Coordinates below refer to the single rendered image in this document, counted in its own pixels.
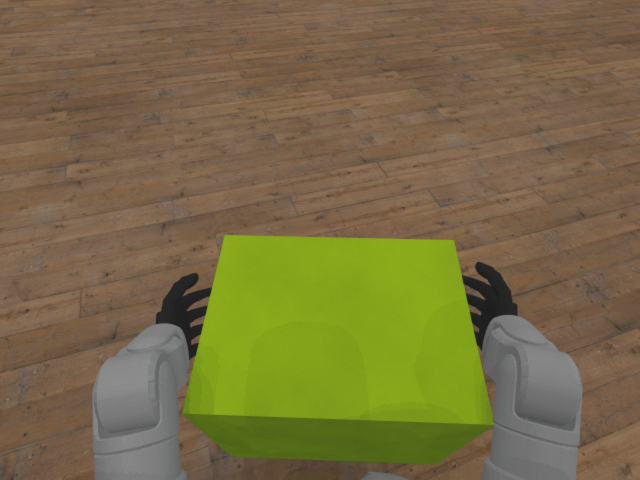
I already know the robot left forearm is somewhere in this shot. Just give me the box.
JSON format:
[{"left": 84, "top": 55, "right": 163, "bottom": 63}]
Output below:
[{"left": 92, "top": 323, "right": 189, "bottom": 480}]

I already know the carton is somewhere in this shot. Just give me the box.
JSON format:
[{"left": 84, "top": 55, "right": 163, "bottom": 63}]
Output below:
[{"left": 182, "top": 235, "right": 494, "bottom": 465}]

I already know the left robot hand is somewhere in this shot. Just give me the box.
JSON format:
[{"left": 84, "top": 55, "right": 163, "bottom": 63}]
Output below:
[{"left": 156, "top": 273, "right": 212, "bottom": 361}]

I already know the robot right forearm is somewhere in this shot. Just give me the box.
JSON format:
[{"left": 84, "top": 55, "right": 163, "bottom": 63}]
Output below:
[{"left": 482, "top": 315, "right": 582, "bottom": 480}]

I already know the right robot hand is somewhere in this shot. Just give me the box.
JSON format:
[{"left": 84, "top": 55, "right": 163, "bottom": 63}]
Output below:
[{"left": 462, "top": 262, "right": 517, "bottom": 351}]

